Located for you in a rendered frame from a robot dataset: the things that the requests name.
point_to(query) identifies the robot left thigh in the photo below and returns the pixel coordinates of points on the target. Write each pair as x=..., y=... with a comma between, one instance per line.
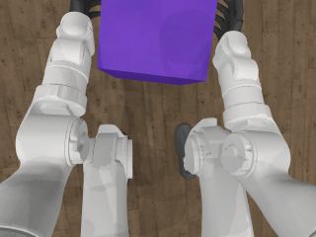
x=104, y=203

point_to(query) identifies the robot thigh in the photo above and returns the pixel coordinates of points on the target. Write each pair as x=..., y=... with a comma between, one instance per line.
x=104, y=203
x=225, y=210

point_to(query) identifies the robot right upper arm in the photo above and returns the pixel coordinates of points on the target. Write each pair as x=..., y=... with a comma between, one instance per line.
x=259, y=160

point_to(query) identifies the robot left upper arm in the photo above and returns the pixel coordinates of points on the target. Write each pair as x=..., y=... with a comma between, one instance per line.
x=48, y=146

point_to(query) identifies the robot right thigh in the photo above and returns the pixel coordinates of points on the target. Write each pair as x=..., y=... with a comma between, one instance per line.
x=225, y=210

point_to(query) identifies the carton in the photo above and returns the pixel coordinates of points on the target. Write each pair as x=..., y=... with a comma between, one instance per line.
x=160, y=41

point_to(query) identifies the robot right hand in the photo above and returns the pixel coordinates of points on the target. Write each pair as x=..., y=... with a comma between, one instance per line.
x=233, y=16

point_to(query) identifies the robot left hand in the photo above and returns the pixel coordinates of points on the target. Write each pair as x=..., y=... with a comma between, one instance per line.
x=84, y=6

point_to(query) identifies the left robot forearm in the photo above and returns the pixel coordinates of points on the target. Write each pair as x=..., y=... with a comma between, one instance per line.
x=66, y=75

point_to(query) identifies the right robot forearm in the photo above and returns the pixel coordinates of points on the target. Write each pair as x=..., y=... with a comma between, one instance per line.
x=241, y=91

